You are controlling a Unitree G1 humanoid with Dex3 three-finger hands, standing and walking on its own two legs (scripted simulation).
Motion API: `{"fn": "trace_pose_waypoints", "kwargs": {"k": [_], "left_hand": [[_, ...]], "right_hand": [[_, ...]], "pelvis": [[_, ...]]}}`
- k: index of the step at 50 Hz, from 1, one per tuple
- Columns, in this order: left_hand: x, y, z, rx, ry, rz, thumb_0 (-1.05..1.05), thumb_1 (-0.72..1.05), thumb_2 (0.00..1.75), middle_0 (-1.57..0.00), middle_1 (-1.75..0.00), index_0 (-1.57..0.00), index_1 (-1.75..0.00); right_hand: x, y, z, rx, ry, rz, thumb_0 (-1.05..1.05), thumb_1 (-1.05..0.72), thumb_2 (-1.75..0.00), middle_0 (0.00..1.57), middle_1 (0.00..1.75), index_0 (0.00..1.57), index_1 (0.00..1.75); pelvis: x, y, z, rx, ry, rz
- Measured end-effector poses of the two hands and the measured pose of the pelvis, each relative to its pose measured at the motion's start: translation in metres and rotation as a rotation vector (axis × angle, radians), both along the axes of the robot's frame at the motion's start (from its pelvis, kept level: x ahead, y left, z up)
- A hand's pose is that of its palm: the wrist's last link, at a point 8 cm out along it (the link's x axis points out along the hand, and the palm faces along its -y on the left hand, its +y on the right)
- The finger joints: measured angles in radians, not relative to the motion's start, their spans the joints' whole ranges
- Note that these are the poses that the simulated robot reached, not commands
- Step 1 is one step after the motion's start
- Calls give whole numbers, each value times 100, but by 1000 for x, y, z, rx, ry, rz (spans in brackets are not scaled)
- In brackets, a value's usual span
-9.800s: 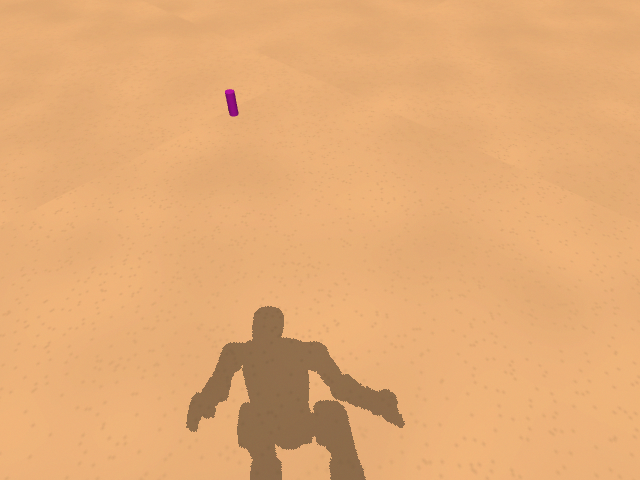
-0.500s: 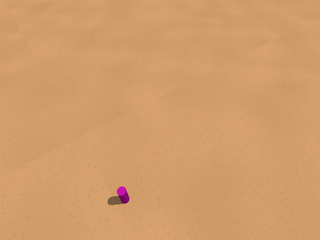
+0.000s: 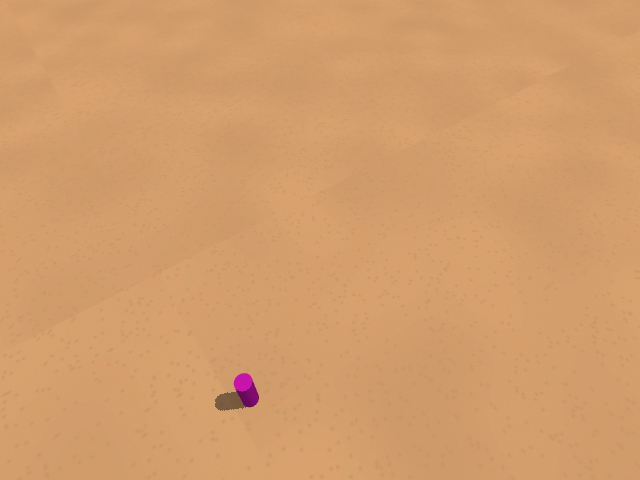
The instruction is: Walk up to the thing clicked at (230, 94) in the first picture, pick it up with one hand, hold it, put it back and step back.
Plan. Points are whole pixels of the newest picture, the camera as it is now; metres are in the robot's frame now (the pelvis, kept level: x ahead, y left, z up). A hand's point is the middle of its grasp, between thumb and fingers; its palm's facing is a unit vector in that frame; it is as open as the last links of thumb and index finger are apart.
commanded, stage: stand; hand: left
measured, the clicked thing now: (246, 390) +0.47 +0.25 -0.71
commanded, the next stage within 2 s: walk up in 0.38 s
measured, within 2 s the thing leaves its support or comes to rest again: neither
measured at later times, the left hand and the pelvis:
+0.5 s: hand out of the picture +0.08 +0.26 -0.15, palm faces +0.01 -0.94 -0.34, open 7.3 cm; pelvis +0.01 +0.00 +0.00, yaw +0 degrees
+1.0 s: hand out of the picture +0.11 +0.28 -0.16, palm faces +0.04 -0.93 -0.37, open 7.3 cm; pelvis +0.03 +0.02 -0.01, yaw +1 degrees
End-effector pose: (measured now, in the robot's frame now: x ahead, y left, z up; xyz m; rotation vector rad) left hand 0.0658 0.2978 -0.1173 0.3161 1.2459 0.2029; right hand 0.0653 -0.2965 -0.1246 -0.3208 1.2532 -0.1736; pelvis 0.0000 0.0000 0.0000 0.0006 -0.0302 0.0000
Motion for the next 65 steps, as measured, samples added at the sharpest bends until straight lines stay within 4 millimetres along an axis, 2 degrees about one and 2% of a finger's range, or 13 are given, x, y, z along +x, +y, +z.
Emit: {"fn": "trace_pose_waypoints", "kwargs": {"k": [21, 31, 39, 52, 58, 65], "left_hand": [[5, 0, 1, 0, -14, 5, 0, 91, 90, -20, -30, -20, -30], [9, 18, -5, 1, -36, 44, 0, 91, 90, -20, -30, -20, -30], [23, 26, -6, 10, -41, 28, 0, 91, 90, -20, -30, -20, -30], [37, 25, -2, 27, -92, 31, 0, 91, 90, -20, -30, -20, -30], [30, 28, -4, 26, -89, 43, 0, 91, 90, -20, -30, -20, -30], [24, 30, -6, 26, -70, 51, 0, 91, 90, -20, -30, -20, -30]], "right_hand": [[5, -1, 0, 3, -8, -1, 1, -91, -90, 20, 30, 20, 30], [5, 9, 0, -10, 13, 2, 1, -91, -90, 20, 30, 20, 30], [25, 18, 0, -5, -18, 1, 1, -91, -90, 20, 30, 20, 30], [67, 19, -2, 4, -104, 36, 1, -91, -90, 20, 30, 20, 30], [73, 19, -1, -2, -111, 53, 1, -91, -90, 20, 30, 20, 30], [66, 19, 1, -3, -96, 56, 1, -91, -90, 20, 30, 20, 30]], "pelvis": [[3, 0, -1, -3, -2, 1], [19, 13, -5, -2, -9, 7], [27, 18, -7, -2, -8, 13], [32, 16, -12, -1, -18, 27], [31, 18, -13, 0, -23, 36], [28, 16, -12, 4, -23, 36]]}}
